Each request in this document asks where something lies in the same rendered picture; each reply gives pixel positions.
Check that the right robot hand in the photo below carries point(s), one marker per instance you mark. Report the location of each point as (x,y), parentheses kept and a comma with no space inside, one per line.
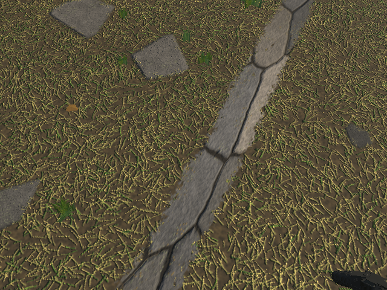
(359,280)

